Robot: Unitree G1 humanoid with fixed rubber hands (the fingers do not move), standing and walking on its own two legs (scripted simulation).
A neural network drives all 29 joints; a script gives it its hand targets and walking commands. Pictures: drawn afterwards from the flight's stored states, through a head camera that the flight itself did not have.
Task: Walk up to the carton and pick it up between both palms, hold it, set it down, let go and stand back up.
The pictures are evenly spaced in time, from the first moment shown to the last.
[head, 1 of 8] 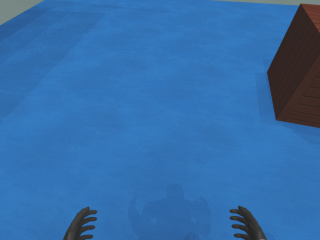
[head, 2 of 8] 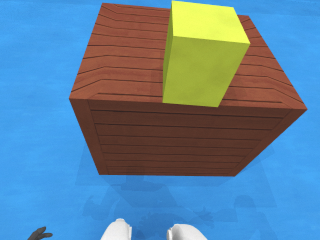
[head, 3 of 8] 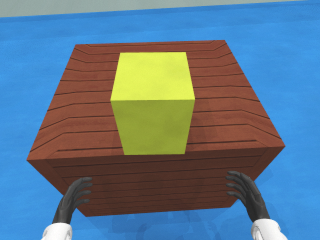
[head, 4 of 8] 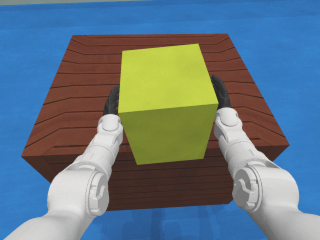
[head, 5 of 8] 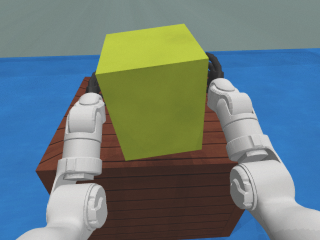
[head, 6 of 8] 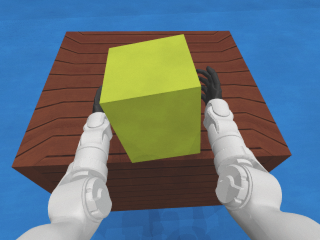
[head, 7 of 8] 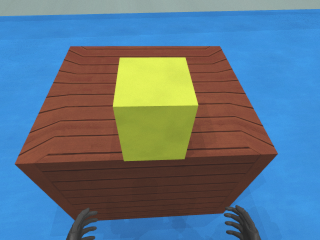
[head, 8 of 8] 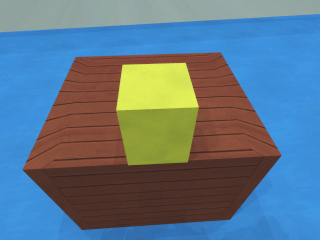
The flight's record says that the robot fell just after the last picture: no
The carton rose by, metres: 0.20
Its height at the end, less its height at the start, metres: +0.00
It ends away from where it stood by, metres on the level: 0.02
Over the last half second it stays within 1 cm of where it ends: yes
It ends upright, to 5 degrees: yes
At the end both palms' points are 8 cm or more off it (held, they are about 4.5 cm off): yes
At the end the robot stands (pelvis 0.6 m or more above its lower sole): yes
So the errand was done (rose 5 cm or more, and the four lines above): yes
